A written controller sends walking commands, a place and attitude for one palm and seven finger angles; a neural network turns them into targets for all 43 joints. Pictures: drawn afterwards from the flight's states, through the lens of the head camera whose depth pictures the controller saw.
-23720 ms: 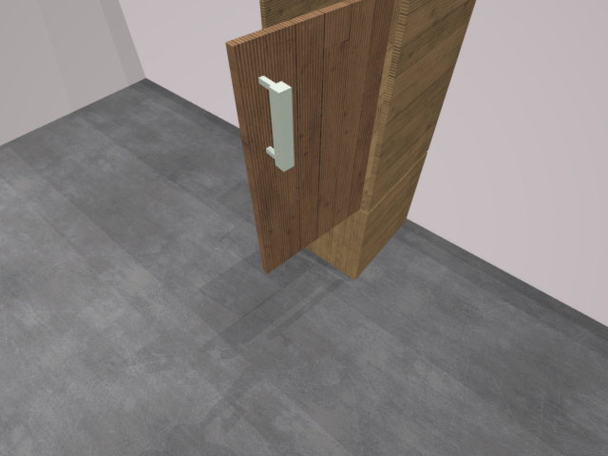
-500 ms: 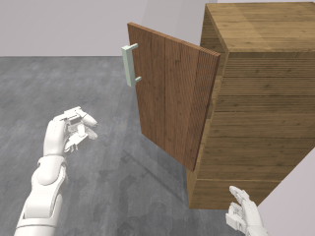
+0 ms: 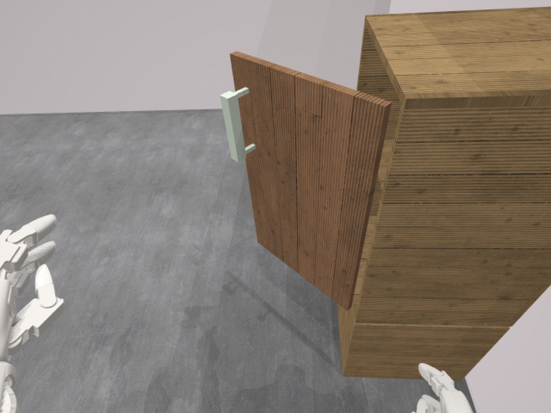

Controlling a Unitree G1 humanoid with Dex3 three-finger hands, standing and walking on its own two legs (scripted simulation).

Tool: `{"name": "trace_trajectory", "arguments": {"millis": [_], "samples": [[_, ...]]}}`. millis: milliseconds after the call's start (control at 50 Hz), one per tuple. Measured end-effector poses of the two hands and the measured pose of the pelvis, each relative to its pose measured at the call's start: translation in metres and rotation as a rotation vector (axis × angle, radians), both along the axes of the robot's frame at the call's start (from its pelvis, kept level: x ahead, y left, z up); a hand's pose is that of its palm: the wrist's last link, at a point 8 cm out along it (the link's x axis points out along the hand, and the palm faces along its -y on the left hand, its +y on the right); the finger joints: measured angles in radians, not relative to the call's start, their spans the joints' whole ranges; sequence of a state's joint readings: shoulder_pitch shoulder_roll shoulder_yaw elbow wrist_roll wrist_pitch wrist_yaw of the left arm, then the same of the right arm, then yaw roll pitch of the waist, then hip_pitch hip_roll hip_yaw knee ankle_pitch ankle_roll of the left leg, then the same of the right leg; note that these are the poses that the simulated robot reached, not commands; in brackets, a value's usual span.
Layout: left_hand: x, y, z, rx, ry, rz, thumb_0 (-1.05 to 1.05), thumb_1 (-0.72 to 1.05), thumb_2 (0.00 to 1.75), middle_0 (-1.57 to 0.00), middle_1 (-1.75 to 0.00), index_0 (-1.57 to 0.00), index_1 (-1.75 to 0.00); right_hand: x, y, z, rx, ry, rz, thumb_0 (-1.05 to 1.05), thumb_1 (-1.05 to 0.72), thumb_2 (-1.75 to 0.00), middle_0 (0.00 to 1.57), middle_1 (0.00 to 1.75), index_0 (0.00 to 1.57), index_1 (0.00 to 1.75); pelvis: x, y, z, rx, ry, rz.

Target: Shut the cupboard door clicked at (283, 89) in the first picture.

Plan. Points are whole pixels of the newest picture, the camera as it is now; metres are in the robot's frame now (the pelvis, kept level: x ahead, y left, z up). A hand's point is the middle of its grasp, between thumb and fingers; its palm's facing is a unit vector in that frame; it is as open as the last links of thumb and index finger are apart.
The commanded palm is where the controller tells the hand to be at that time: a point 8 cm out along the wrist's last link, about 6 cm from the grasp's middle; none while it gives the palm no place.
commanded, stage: draw the hand back to the body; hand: left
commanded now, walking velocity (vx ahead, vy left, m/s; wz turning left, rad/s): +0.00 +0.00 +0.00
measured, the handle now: (241, 124) +0.65 +0.16 +0.11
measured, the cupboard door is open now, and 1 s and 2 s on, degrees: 48 48 48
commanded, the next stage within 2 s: step back with the hand held close in 0.30 s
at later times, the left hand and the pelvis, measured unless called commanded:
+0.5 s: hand (64, 298) +0.19 +0.26 +0.16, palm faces +0.44 -0.78 -0.44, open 7.4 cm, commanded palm +0.14 +0.29 +0.17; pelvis -0.01 -0.01 +0.00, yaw +0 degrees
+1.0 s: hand (23, 330) +0.15 +0.28 +0.16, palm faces +0.39 -0.78 -0.49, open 7.4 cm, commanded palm +0.09 +0.32 +0.17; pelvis -0.06 +0.02 -0.01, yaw -2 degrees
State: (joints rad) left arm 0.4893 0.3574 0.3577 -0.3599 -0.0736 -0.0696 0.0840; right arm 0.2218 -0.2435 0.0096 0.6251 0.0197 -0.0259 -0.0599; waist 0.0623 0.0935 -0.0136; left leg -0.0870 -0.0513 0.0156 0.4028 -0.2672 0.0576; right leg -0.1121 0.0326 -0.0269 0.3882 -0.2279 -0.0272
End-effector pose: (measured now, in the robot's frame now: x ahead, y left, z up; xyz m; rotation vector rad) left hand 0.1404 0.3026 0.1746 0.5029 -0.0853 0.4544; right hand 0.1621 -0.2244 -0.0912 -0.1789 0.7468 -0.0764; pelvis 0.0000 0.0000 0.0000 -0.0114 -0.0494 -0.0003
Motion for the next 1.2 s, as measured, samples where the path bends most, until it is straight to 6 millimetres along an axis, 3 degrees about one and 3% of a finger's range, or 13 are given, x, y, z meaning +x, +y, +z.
{"name": "trace_trajectory", "arguments": {"millis": [100,340,520,740,960,1200], "samples": [[-0.006,-0.001,0.000,-0.014,-0.030,0.021,0.01,0.89,0.90,-0.26,-0.36,-0.26,-0.36,0.007,0.000,0.003,-0.015,-0.030,0.020,0.02,-0.91,-0.90,0.20,0.30,0.20,0.30,-0.005,-0.001,0.000,0.003,-0.004,0.009],[0.002,-0.013,0.002,-0.019,-0.047,-0.032,0.01,0.89,0.89,-0.21,-0.31,-0.21,-0.31,0.009,0.005,0.011,0.010,-0.078,0.026,0.02,-0.91,-0.90,0.20,0.30,0.21,0.30,-0.006,-0.006,0.000,0.004,-0.009,-0.002],[0.004,-0.008,0.008,0.030,-0.059,-0.030,0.01,0.89,0.89,-0.21,-0.31,-0.21,-0.30,-0.002,-0.005,0.004,0.010,-0.030,-0.008,0.02,-0.91,-0.90,0.20,0.30,0.21,0.30,-0.007,-0.007,-0.001,-0.007,0.024,-0.009],[0.012,-0.001,-0.004,0.065,-0.025,-0.118,0.01,0.89,0.89,-0.21,-0.31,-0.21,-0.30,-0.031,-0.026,0.004,-0.057,0.035,-0.143,0.02,-0.91,-0.90,0.20,0.30,0.20,0.30,-0.018,0.009,-0.006,-0.001,0.068,-0.027],[-0.024,0.014,0.006,0.127,-0.115,-0.151,0.01,0.89,0.89,-0.21,-0.31,-0.21,-0.30,-0.065,-0.007,0.016,-0.084,-0.015,-0.142,0.01,-0.91,-0.90,0.20,0.30,0.20,0.30,-0.054,0.023,-0.013,0.005,0.054,-0.045],[-0.067,0.022,-0.009,0.110,-0.194,-0.085,0.01,0.89,0.89,-0.21,-0.31,-0.21,-0.30,-0.112,0.006,-0.005,-0.083,0.011,-0.096,0.01,-0.91,-0.90,0.20,0.30,0.21,0.30,-0.090,0.026,-0.028,-0.004,0.024,-0.026]]}}
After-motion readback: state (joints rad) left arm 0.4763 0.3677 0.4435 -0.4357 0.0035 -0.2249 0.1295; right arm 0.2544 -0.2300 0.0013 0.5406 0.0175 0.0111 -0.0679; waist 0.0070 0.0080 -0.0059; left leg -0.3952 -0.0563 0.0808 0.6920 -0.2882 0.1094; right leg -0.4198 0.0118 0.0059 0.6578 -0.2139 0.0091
